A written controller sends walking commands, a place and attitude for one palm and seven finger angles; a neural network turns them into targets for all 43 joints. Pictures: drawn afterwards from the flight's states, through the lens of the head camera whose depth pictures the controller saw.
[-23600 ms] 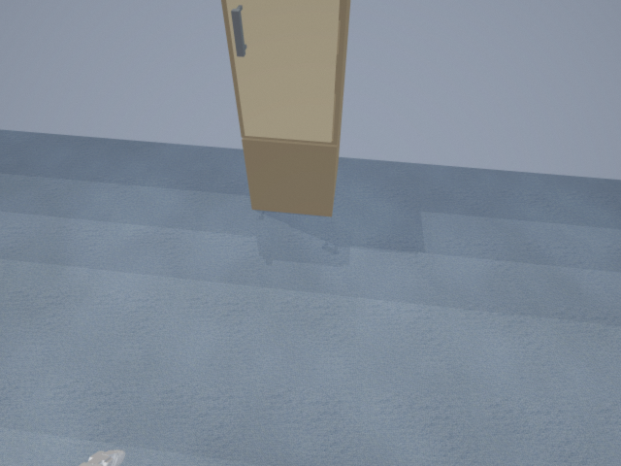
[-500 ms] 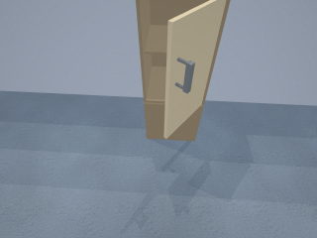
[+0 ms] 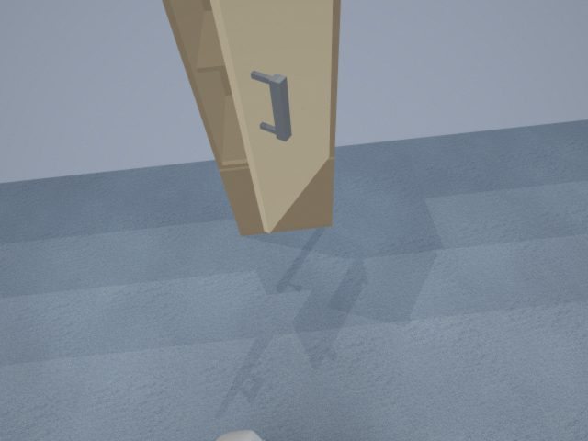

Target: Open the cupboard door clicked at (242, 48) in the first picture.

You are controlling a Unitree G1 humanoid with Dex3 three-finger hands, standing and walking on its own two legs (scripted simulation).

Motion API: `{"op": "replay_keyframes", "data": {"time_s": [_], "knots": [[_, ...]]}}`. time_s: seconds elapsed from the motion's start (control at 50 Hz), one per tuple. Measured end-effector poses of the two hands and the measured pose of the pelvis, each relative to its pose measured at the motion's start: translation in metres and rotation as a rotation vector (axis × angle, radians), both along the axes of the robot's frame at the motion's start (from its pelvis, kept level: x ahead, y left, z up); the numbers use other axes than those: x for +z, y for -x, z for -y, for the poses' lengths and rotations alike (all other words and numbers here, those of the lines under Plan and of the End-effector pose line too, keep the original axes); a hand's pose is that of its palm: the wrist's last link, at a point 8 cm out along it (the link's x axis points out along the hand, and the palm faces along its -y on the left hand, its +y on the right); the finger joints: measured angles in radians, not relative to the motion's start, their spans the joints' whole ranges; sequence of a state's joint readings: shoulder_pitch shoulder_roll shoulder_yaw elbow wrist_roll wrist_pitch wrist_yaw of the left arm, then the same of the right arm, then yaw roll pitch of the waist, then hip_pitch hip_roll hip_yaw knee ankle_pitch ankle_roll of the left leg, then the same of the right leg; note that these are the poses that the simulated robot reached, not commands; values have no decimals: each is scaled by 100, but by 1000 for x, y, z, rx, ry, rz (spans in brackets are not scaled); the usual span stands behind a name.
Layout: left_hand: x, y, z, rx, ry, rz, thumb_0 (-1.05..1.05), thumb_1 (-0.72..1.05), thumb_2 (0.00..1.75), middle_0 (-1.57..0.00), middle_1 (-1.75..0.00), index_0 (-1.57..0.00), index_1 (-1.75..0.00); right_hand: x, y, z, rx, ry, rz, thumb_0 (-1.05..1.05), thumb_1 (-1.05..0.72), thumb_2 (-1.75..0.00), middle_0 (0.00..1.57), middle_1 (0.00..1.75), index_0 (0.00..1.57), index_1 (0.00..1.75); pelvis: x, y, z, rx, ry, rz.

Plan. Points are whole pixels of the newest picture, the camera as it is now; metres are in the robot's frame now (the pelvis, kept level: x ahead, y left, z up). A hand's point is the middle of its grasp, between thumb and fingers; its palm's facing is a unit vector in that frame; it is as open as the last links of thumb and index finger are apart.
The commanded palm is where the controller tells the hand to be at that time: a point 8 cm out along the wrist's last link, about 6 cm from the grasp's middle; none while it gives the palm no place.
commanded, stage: walk to a spot facing it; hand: left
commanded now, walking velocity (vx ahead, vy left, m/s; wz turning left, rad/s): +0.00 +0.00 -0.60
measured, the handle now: (271, 106) +0.66 +0.09 +0.06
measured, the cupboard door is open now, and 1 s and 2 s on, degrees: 53 53 53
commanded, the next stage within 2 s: none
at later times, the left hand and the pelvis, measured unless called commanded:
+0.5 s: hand out of the picture +0.11 +0.23 -0.17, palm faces -0.19 -0.95 -0.24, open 7.4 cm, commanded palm none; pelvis +0.02 +0.04 +0.00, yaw -17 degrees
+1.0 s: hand (242, 362) +0.25 +0.12 -0.15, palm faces -0.60 -0.76 -0.25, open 7.4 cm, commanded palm none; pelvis +0.04 +0.02 +0.01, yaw -37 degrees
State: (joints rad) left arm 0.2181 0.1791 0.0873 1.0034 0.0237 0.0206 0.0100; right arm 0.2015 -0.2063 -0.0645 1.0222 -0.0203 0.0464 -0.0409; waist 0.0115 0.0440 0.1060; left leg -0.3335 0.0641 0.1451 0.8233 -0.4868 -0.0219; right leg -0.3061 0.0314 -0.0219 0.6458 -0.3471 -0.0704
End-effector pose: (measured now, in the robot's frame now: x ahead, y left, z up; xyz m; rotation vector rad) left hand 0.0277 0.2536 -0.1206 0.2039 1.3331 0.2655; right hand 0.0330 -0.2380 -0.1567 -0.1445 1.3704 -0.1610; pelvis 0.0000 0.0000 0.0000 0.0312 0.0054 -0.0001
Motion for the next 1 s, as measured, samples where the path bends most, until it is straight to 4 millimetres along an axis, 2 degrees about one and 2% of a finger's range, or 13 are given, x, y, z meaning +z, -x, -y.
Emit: {"op": "replay_keyframes", "data": {"time_s": [0.1, 0.22, 0.32, 0.42, 0.5, 0.56, 0.62, 0.72, 0.78, 0.84, 0.88, 0.92, 1.0], "knots": [[11, -17, 7, -52, -12, 12, 1, 91, 89, -20, -30, -20, -30, 18, -34, 19, -33, 23, 102, 1, -91, -90, 20, 30, 19, 30, 11, 0, 7, -65, -9, -8], [14, -33, 11, -126, 7, 2, 1, 90, 89, -20, -30, -20, -30, 37, -69, 26, -72, 42, 237, 1, -91, -90, 20, 30, 19, 30, 17, -4, 6, -141, -13, -19], [11, -47, 6, -174, 29, 1, 1, 90, 89, -21, -30, -20, -30, 48, -81, 22, -98, 64, 287, 1, -91, -90, 20, 30, 19, 30, 18, -8, -4, -198, -7, -27], [2, -65, -10, -222, 46, -9, 1, 90, 89, -21, -30, -20, -30, 55, -79, 8, -138, 92, 304, 1, -91, -90, 20, 30, 19, 30, 16, -15, -22, -254, 6, -39], [-15, -91, -28, -273, 62, -11, 1, 90, 89, -21, -30, -20, -30, 52, -60, -4, -172, 140, 306, 0, -91, -90, 20, 30, 20, 30, 4, -23, -39, -290, 43, -54], [-16, -118, -32, -333, 68, 9, 1, 90, 89, -20, -30, -20, -30, 53, -29, -15, -190, 152, 231, 0, -91, -90, 20, 30, 20, 30, 7, -23, -44, -330, 45, -41], [-11, -146, -28, -389, 78, 41, 1, 91, 89, -20, -30, -20, -30, 54, 8, -25, -238, 148, 149, 0, -91, -90, 20, 30, 20, 30, 12, -25, -46, -370, 56, -37], [-3, -189, 0, -516, 92, 72, 1, 91, 90, -20, -30, -19, -30, 50, 68, -35, -365, 128, 42, 1, -91, -90, 20, 30, 20, 30, 15, -29, -44, -449, 69, -39], [-1, -214, 27, -603, 91, 96, 1, 91, 90, -20, -30, -19, -30, 42, 102, -37, -452, 112, -4, 1, -91, -90, 20, 30, 20, 30, 11, -30, -36, -496, 64, -38], [-3, -236, 56, -683, 79, 156, 1, 91, 90, -20, -30, -20, -30, 27, 133, -34, -532, 93, -39, 1, -91, -90, 20, 30, 20, 30, -2, -30, -24, -538, 38, -35], [-1, -242, 70, -720, 73, 172, 1, 91, 90, -20, -30, -20, -30, 23, 144, -31, -578, 95, -62, 1, -91, -90, 20, 30, 20, 30, -3, -29, -24, -566, 47, -28], [1, -244, 79, -745, 71, 171, 1, 91, 89, -20, -30, -20, -30, 25, 146, -29, -614, 103, -56, 1, -91, -90, 20, 30, 20, 30, 0, -29, -24, -592, 44, -20], [0, -245, 89, -785, 93, 141, 1, 90, 89, -20, -30, -20, -30, 36, 131, -26, -652, 120, 17, 1, -91, -90, 20, 30, 19, 30, 6, -36, -24, -646, 32, -12]]}}
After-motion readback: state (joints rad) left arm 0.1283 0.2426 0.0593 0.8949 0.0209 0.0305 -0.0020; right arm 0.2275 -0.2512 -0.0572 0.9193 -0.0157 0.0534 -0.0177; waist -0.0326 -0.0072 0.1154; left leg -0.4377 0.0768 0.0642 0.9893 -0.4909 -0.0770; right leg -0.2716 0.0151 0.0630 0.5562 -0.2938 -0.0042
